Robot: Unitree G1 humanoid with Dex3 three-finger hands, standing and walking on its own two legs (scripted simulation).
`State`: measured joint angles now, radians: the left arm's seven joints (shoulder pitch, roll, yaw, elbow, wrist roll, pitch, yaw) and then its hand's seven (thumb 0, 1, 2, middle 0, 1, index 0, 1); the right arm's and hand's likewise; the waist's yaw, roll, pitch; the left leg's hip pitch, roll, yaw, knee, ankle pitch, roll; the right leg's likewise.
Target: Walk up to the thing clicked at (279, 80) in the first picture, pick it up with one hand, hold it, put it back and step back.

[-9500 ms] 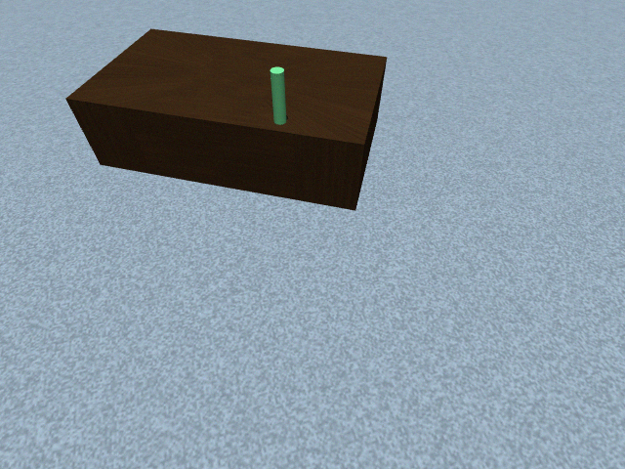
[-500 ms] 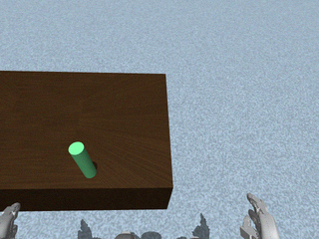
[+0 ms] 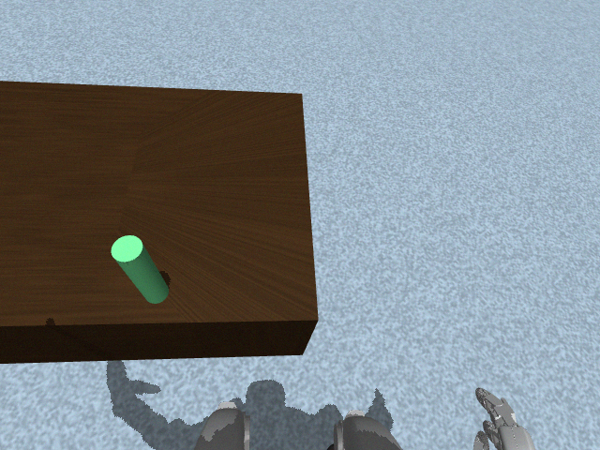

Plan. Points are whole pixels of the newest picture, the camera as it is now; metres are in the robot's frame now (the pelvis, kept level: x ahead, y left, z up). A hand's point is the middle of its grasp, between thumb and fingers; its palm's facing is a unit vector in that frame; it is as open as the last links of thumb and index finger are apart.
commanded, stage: go down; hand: left
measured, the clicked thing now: (143, 273) +0.44 +0.29 -0.24
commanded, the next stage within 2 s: approach in 1.80 s
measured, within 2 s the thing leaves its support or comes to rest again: neither
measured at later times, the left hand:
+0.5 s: hand out of the picture +0.28 +0.44 +0.00, palm faces +0.31 -0.94 -0.14, open 17.6 cm
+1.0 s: hand out of the picture +0.29 +0.47 +0.01, palm faces +0.33 -0.94 -0.11, open 17.6 cm
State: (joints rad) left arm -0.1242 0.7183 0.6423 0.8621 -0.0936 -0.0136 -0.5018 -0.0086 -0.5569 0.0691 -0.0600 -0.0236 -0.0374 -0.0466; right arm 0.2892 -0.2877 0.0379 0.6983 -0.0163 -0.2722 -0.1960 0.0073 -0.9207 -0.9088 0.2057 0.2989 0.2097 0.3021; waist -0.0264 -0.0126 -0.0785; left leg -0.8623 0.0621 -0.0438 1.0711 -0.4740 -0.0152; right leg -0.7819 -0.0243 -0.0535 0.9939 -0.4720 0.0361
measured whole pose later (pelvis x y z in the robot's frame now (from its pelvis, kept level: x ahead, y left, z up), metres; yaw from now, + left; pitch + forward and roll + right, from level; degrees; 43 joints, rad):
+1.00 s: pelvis +0.00 +0.01 -0.02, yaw +0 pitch +21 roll -6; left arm -0.38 0.96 0.82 1.17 -0.12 -0.21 -0.68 -0.01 -0.60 0.10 -0.08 -0.09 -0.05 -0.12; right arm 0.23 -0.30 0.10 0.70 -0.05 -0.21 -0.22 0.00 -0.91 -0.91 0.21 0.30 0.21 0.30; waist -0.04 -0.04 -0.07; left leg -1.03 0.06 -0.08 1.16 -0.50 -0.01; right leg -0.92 -0.02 -0.08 1.05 -0.49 0.04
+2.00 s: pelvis -0.01 +0.01 -0.04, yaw +0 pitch +24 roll -7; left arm -0.51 1.06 0.88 1.21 -0.15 -0.23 -0.74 -0.01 -0.55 0.10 -0.09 -0.10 -0.06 -0.13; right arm 0.22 -0.31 0.14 0.68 -0.06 -0.20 -0.21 0.00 -0.88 -0.90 0.21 0.30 0.21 0.30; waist -0.06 -0.05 -0.07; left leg -1.19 0.05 -0.11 1.28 -0.52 -0.01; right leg -1.07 -0.02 -0.10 1.16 -0.51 0.04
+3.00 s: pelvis -0.09 -0.01 -0.34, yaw -6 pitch +30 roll -7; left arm -0.85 0.87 0.71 1.19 -0.22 -0.50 -0.45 -0.02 -0.59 0.03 -0.07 -0.10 -0.11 -0.07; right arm 0.15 -0.32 0.14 0.69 -0.09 -0.08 0.01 0.00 -0.87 -0.89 0.21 0.30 0.21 0.30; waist -0.09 -0.06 -0.05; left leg -2.19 0.03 -0.17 2.28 -0.63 -0.04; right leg -2.10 0.00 -0.06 2.23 -0.66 0.04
